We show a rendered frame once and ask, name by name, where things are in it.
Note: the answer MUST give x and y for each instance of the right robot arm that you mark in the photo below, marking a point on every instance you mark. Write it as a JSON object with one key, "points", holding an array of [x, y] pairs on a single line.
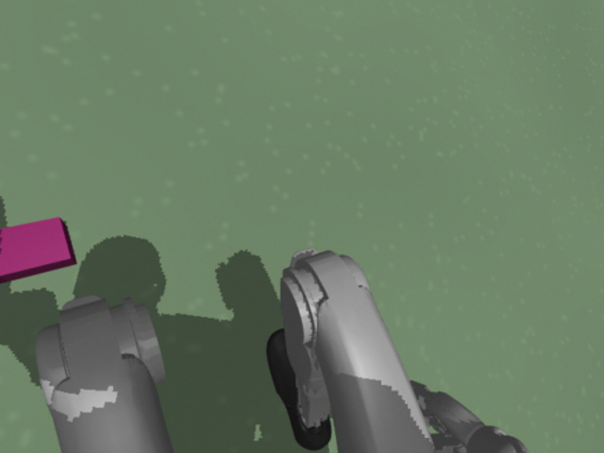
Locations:
{"points": [[490, 439]]}

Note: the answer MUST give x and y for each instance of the carton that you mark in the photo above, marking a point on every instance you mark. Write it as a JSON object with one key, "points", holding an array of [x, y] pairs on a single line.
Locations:
{"points": [[34, 248]]}

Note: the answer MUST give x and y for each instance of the right robot foot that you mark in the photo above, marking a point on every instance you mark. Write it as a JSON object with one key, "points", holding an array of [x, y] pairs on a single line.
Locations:
{"points": [[285, 383]]}

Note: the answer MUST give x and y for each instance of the right robot hand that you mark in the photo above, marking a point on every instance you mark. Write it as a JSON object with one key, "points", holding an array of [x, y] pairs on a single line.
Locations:
{"points": [[455, 423]]}

